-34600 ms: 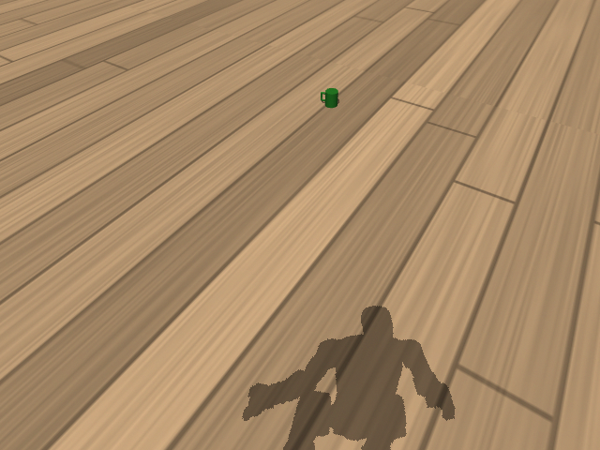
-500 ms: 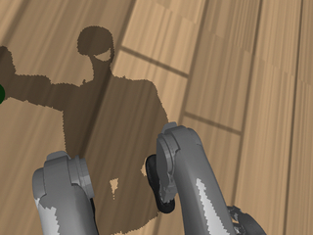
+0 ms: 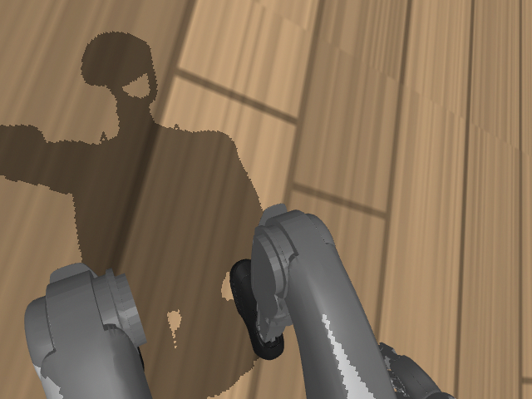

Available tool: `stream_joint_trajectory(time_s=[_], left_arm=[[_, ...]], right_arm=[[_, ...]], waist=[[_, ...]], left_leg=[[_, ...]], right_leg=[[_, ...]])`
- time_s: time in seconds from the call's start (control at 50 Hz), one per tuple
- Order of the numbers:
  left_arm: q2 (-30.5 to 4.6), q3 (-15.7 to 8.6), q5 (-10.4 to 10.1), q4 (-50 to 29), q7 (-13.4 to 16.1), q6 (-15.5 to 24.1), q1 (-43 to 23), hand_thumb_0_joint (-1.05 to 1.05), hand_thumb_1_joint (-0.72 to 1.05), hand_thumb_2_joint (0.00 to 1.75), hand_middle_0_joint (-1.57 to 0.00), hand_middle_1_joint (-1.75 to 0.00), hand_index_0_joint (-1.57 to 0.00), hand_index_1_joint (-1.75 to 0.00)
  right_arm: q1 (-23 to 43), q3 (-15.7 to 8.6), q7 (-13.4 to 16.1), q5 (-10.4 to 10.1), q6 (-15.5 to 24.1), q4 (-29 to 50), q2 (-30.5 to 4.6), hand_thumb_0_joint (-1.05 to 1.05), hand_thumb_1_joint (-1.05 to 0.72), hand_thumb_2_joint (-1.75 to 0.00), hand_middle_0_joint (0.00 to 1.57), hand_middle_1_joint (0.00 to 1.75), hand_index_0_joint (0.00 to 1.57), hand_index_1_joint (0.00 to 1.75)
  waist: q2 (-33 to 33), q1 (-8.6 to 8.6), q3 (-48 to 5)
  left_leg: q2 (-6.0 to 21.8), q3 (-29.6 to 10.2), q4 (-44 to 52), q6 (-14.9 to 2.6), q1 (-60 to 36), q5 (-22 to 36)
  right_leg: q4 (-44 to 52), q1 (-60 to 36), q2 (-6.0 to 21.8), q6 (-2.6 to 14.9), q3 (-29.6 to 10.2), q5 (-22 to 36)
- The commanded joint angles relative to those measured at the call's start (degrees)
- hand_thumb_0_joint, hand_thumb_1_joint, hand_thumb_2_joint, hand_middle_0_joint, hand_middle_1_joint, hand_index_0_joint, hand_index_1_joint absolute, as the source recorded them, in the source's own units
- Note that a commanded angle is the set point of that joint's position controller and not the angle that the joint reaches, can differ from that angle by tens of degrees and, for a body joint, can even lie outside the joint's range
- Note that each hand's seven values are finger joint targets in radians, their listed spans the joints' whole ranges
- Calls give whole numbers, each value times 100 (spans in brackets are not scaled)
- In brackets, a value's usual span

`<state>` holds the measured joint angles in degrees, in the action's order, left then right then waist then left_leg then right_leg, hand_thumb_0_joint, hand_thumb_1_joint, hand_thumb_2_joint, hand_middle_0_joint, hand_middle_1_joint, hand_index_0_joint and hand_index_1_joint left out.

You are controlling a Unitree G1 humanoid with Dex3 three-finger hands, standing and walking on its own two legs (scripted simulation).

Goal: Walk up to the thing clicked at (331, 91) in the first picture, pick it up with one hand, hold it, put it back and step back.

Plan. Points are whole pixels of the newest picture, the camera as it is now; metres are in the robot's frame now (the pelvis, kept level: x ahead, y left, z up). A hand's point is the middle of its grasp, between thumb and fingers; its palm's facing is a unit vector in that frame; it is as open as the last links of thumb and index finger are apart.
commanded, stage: rest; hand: left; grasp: from above
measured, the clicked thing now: out of the picture +0.48 +0.37 -0.26
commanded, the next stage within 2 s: open in 0.54 s
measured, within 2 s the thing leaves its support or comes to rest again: neither
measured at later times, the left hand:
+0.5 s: hand out of the picture +0.46 +0.37 -0.23, palm faces -0.44 -0.13 -0.89, open 11.0 cm
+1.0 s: hand out of the picture +0.46 +0.36 -0.23, palm faces -0.44 -0.13 -0.89, open 12.3 cm
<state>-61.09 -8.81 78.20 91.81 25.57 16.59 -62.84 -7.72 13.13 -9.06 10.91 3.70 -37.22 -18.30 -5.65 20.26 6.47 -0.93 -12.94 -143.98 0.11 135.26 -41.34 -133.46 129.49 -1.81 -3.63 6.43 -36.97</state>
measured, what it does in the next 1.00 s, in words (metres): stands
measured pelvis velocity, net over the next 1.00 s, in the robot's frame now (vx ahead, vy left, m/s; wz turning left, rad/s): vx -0.01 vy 0.00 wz -0.04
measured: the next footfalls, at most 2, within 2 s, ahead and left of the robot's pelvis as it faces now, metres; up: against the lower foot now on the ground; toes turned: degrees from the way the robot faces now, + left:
none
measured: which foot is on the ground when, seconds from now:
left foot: down 0.00-1.00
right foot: down 0.00-1.00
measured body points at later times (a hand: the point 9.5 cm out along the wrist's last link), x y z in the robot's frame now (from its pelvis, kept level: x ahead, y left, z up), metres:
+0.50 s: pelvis -0.01 +0.00 +0.00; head +0.27 +0.13 +0.32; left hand +0.48 +0.37 -0.17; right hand +0.05 -0.26 -0.05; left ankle +0.06 +0.12 -0.28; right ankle +0.12 -0.13 -0.28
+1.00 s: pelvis -0.01 +0.00 -0.01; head +0.27 +0.13 +0.32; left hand +0.48 +0.37 -0.18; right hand +0.05 -0.26 -0.05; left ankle +0.06 +0.12 -0.28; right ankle +0.12 -0.13 -0.28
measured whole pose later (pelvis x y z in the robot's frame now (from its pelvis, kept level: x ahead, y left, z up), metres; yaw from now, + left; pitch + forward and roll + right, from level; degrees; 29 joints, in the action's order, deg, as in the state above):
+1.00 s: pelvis -0.01 +0.00 -0.01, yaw -2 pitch +28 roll -16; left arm -67.0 -7.5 77.2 95.8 27.4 16.4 -64.6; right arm -6.5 18.2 -9.6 12.3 7.5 -33.7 -20.5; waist -8.0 22.1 10.0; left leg -0.3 -15.1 -145.8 -0.2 134.8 -40.7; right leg -133.2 128.5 -3.0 -3.9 8.2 -35.0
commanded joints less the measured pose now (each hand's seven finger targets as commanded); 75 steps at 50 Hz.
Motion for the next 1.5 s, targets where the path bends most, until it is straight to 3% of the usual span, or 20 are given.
stream_joint_trajectory(time_s=[0.0, 0.16, 0.3, 0.34, 0.42, 0.48, 0.56, 0.6, 0.62, 0.64, 0.74, 0.88, 0.94, 1.04, 1.18, 1.26, 1.28, 1.32, 1.4, 1.48], left_arm=[[-1621, -150, -92, -849, 350, -52, -1664, 0, 46, 108, -75, -115, -79, -110], [-1599, -28, -126, -621, 398, -132, -1642, 0, 47, 108, -75, -116, -80, -111], [-1815, -143, -133, -529, 376, -172, -1558, 0, 46, 107, -75, -116, -80, -111], [-1562, 60, -198, -430, 354, -150, -1542, 0, 46, 109, -75, -117, -79, -112], [-1955, -135, -156, -395, 360, -121, -1497, 0, 46, 107, -75, -116, -79, -111], [-1902, -142, -119, -375, 326, -94, -1555, 0, 49, 111, -77, -117, -81, -112], [-1894, -32, -159, -276, 342, -55, -1495, 0, 46, 112, -75, -117, -79, -113], [-1768, 161, -169, -295, 340, -34, -1566, 0, 47, 108, -76, -115, -80, -110], [-1942, 16, -184, -156, 378, -27, -1425, 0, 47, 110, -77, -115, -81, -111], [-1843, 151, -164, -289, 373, -13, -1550, 0, 39, 107, -69, -114, -73, -110], [-1984, 30, -192, -225, 403, -31, -1460, 0, -1, 94, -29, -112, -34, -107], [-2025, 62, -228, -291, 429, -9, -1521, 0, -42, 102, -11, -116, -14, -113], [-2100, -36, -198, -396, 428, -32, -1538, 0, -45, 108, -10, -118, -12, -116], [-1926, 153, -242, -500, 405, -93, -1560, 0, -47, 106, -9, -118, -11, -116], [-1960, -30, -287, -630, 306, -191, -1396, 0, -48, 100, -7, -113, -9, -110], [-2040, -134, -363, -662, 255, -160, -1388, 0, -48, 103, -8, -115, -9, -113], [-1882, 18, -366, -753, 215, -143, -1460, 0, -47, 103, -8, -115, -10, -112], [-2059, -126, -326, -592, 206, -144, -1285, 0, -47, 102, -7, -113, -9, -111], [-1917, -30, -353, -649, 164, -62, -1389, 0, -48, 98, -7, -112, -9, -109], [-2090, -94, -288, -567, 192, 12, -1279, 0, -46, 103, -8, -114, -10, -112]], right_arm=[[-1278, -530, 55, 46, 23, -71, -1882, 0, -90, -90, 20, 30, 20, 30], [-1179, -443, 29, 69, 130, -18, -1915, 0, -90, -90, 20, 30, 20, 30], [-1135, -388, 21, 99, 219, 119, -2042, 0, -91, -90, 20, 30, 20, 30], [-1086, -332, 30, 113, 214, 63, -2005, 0, -91, -90, 20, 30, 20, 30], [-1066, -320, 30, 100, 235, 156, -2075, 0, -91, -90, 20, 30, 20, 30], [-1061, -243, 18, 150, 249, 202, -2081, 0, -91, -90, 20, 30, 20, 30], [-982, -231, 35, 129, 287, 246, -2083, 0, -91, -90, 20, 30, 20, 30], [-960, -191, 31, 123, 302, 249, -2066, 0, -91, -90, 20, 30, 20, 30], [-965, -188, 44, 147, 289, 205, -2103, 0, -91, -90, 20, 30, 20, 30], [-1027, -166, 35, 145, 297, 192, -2088, 0, -90, -90, 20, 30, 20, 30], [-1016, -142, 28, 129, 327, 240, -2097, 0, -90, -90, 20, 30, 20, 30], [-937, -121, 37, 116, 372, 291, -2158, 0, -90, -90, 20, 30, 20, 30], [-1010, -140, 19, 140, 381, 256, -2197, 0, -90, -90, 20, 30, 20, 30], [-961, -137, -11, 118, 412, 224, -2078, 0, -90, -90, 20, 30, 20, 30], [-1062, -193, -52, 126, 361, 172, -2194, 0, -90, -90, 20, 30, 20, 30], [-983, -175, -46, 124, 339, 253, -2168, 0, -90, -90, 20, 30, 20, 30], [-966, -181, -54, 115, 345, 311, -2161, 0, -90, -90, 20, 30, 20, 30], [-1032, -164, -47, 122, 327, 248, -2155, 0, -90, -90, 20, 30, 20, 30], [-1004, -195, -47, 122, 312, 296, -2172, 0, -90, -90, 20, 30, 20, 30], [-1038, -125, -35, 130, 280, 275, -2122, 0, -90, -90, 20, 30, 20, 30]], waist=[[3230, 235, -3924], [3259, 274, -3728], [3073, 363, -3602], [3119, 359, -3493], [3160, 378, -3489], [3065, 475, -3233], [2892, 443, -3313], [2959, 458, -3293], [2857, 439, -3360], [2947, 484, -3298], [2946, 458, -3276], [2925, 460, -3221], [3072, 496, -3267], [3222, 425, -3405], [3367, 476, -3362], [3199, 441, -3339], [3238, 459, -3325], [3092, 446, -3334], [3070, 483, -3290], [3050, 431, -3322]], left_leg=[[154, 586, 1538, -17, -3458, 1826], [168, 535, 1571, -13, -3296, 1572], [188, 524, 1428, -40, -3178, 1570], [198, 445, 1521, -2, -3211, 1494], [230, 391, 1550, -7, -3242, 1429], [234, 395, 1435, 2, -3127, 1471], [242, 409, 1433, -56, -3025, 1269], [241, 417, 1445, -61, -2992, 1269], [260, 368, 1454, -55, -3012, 1313], [236, 419, 1412, -60, -2971, 1370], [273, 346, 1454, -41, -3092, 1369], [264, 358, 1453, -40, -2979, 1239], [293, 305, 1452, 10, -3174, 1443], [285, 366, 1481, -15, -3184, 1314], [350, 255, 1444, 102, -3488, 2014], [309, 315, 1456, 20, -3216, 1603], [311, 305, 1497, 32, -3300, 1615], [301, 309, 1434, 11, -3215, 1594], [311, 287, 1460, 14, -3230, 1524], [303, 307, 1451, -10, -3181, 1453]], right_leg=[[951, -1839, -163, 534, 721, 1563], [940, -1809, -175, 520, 758, 1440], [977, -1895, -207, 526, 778, 1453], [979, -1779, -202, 531, 831, 1364], [924, -1786, -216, 519, 831, 1318], [953, -1699, -203, 531, 850, 1293], [1026, -1879, -250, 494, 828, 1235], [1027, -1929, -257, 478, 829, 1276], [1002, -1959, -264, 472, 875, 1297], [1022, -1990, -262, 465, 854, 1360], [980, -1900, -265, 477, 878, 1327], [1025, -1913, -265, 489, 884, 1233], [977, -1834, -230, 493, 902, 1342], [1009, -1936, -272, 481, 874, 1316], [979, -1783, -191, 500, 895, 1633], [1041, -1939, -220, 511, 871, 1436], [1033, -1903, -208, 509, 862, 1431], [1021, -1902, -228, 505, 879, 1415], [1049, -1863, -225, 507, 877, 1350], [1041, -1989, -244, 491, 874, 1325]])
